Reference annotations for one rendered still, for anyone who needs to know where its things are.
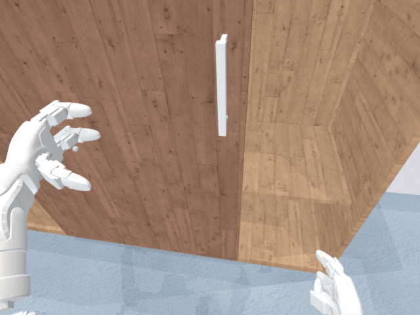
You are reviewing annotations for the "left robot forearm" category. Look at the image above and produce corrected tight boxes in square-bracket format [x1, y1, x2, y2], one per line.
[0, 163, 41, 312]

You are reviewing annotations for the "wardrobe door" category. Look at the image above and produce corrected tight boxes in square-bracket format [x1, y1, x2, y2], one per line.
[0, 160, 59, 227]
[0, 0, 253, 261]

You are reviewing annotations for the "handle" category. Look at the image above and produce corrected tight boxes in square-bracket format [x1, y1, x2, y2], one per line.
[215, 34, 228, 136]

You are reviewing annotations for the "right robot hand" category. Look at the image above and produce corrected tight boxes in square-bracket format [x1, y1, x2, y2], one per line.
[310, 250, 363, 315]

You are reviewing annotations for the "left robot hand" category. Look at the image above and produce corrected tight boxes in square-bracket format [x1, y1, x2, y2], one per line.
[5, 100, 100, 191]

